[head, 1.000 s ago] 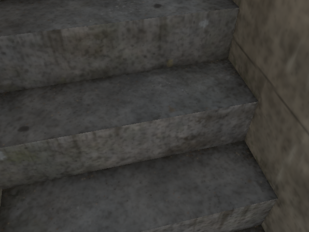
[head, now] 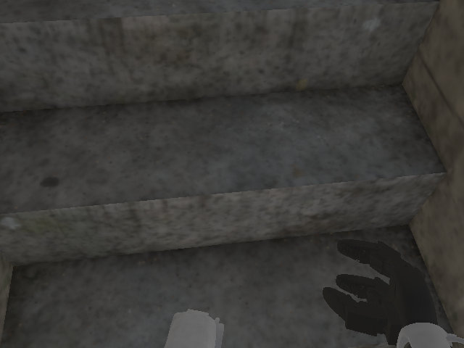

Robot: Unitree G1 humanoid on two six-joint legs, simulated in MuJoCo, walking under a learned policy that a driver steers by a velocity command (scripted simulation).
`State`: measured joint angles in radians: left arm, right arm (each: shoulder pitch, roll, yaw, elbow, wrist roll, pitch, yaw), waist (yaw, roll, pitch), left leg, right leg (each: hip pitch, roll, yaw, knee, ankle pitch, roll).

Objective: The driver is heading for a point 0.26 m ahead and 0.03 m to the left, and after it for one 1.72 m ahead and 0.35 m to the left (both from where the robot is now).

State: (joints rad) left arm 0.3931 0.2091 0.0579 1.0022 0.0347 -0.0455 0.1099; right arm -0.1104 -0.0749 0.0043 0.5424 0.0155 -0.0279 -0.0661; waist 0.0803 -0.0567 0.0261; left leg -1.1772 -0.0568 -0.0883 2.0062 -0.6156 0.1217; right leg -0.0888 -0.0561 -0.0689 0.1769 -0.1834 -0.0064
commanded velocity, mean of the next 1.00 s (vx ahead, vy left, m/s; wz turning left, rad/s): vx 0.13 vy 0.01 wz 0.32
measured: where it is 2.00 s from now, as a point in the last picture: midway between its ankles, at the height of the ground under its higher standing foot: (220, 261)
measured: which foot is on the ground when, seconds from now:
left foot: up 0.00-0.04, down 0.06-0.68, up 0.70-1.00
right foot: down 0.00-0.10, up 0.12-0.64, down 0.66-1.00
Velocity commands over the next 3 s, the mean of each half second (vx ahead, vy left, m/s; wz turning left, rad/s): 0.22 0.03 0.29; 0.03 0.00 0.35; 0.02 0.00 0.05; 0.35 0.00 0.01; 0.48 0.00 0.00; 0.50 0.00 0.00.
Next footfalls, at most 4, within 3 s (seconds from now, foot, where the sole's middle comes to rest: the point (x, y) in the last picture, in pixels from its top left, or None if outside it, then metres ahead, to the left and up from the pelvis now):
0.06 left None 0.14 0.13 -0.59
0.66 right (288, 304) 0.41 -0.06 -0.39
1.10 left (154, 309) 0.38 0.20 -0.39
2.12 right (277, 130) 0.69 -0.01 -0.19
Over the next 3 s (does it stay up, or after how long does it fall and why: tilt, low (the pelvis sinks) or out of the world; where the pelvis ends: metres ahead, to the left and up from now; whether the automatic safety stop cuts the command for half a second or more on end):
stays up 0.81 0.15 0.71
